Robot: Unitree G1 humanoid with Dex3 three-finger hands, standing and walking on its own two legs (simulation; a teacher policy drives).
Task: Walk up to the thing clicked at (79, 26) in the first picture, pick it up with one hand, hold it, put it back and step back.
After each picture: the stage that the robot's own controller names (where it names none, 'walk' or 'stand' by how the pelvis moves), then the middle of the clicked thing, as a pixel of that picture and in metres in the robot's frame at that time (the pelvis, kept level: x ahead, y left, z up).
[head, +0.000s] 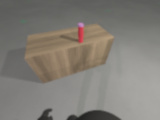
stand; (80, 33) +1.01 +0.17 -0.02
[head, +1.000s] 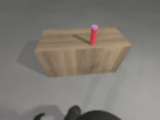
walk; (93, 35) +0.95 +0.08 -0.02
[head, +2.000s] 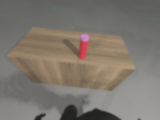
walk; (83, 48) +0.61 +0.12 +0.01
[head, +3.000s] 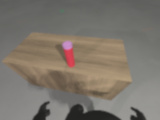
stand; (69, 55) +0.50 +0.22 +0.01
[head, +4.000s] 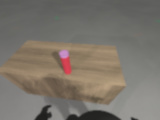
walk; (66, 63) +0.47 +0.23 -0.02
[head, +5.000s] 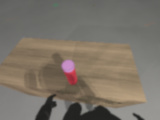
stand; (71, 74) +0.32 +0.15 +0.00
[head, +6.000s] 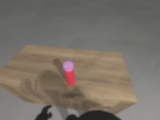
stand; (70, 75) +0.36 +0.17 -0.02
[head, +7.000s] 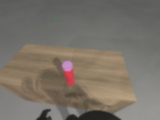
stand; (69, 74) +0.36 +0.18 -0.03
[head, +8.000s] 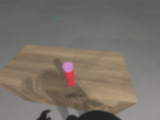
stand; (69, 75) +0.35 +0.17 -0.03
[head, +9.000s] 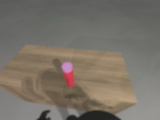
stand; (69, 76) +0.35 +0.18 -0.03
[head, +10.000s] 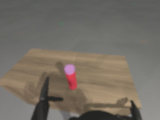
rise first; (71, 78) +0.34 +0.17 -0.02
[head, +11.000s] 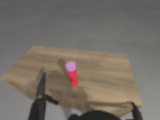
go down; (72, 75) +0.36 +0.17 -0.02
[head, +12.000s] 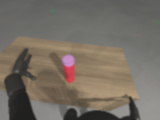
go down; (69, 70) +0.37 +0.15 +0.02
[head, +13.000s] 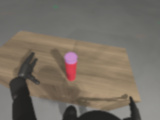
approach; (71, 68) +0.37 +0.15 +0.04
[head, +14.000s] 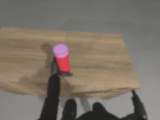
close; (63, 62) +0.38 +0.16 +0.07
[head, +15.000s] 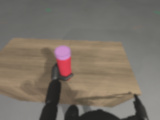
lift; (64, 66) +0.34 +0.16 +0.12
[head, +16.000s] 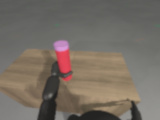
lift; (64, 62) +0.33 +0.17 +0.18
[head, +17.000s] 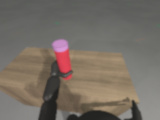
hold; (64, 62) +0.32 +0.17 +0.19
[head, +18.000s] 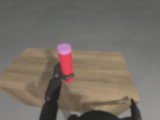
hold; (66, 65) +0.33 +0.16 +0.16
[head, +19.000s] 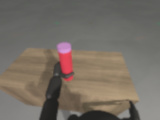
hold; (66, 64) +0.34 +0.16 +0.16
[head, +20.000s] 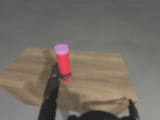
crouch; (64, 65) +0.33 +0.18 +0.15
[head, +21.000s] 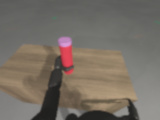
lower; (66, 57) +0.39 +0.17 +0.14
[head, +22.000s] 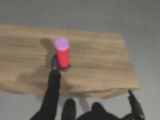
lower; (63, 57) +0.41 +0.16 +0.08
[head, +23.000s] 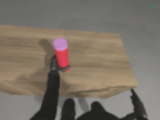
lower; (62, 57) +0.41 +0.17 +0.08
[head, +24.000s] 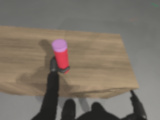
lower; (62, 59) +0.40 +0.17 +0.07
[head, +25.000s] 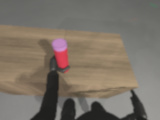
lower; (62, 58) +0.41 +0.17 +0.08
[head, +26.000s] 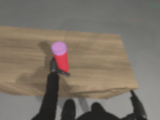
withdraw; (62, 60) +0.40 +0.17 +0.07
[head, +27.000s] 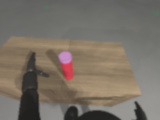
sink last; (67, 68) +0.37 +0.16 +0.04
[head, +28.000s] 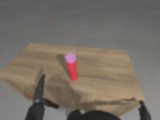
stand; (72, 68) +0.40 +0.17 +0.03
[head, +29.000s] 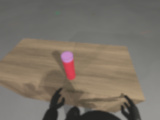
stand; (69, 67) +0.38 +0.17 +0.04
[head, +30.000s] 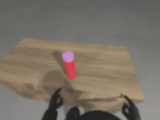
stand; (70, 67) +0.38 +0.17 +0.05
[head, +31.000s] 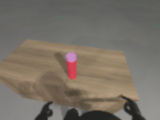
stand; (71, 67) +0.40 +0.17 +0.02
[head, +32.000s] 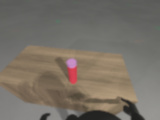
stand; (72, 72) +0.39 +0.17 -0.02
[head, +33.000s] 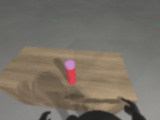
stand; (71, 73) +0.37 +0.18 -0.02
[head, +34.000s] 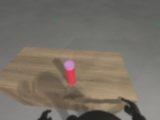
stand; (70, 74) +0.37 +0.18 -0.02
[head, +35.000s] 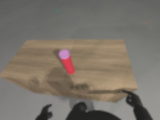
walk; (68, 63) +0.41 +0.23 -0.01
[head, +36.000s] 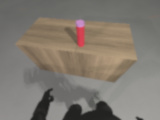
walk; (80, 35) +0.71 +0.14 +0.01
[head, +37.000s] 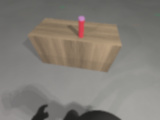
stand; (81, 27) +1.01 +0.17 -0.01
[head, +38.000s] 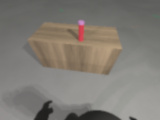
stand; (81, 31) +0.97 +0.17 -0.02
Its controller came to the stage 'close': yes
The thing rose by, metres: 0.19
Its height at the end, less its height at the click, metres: +0.00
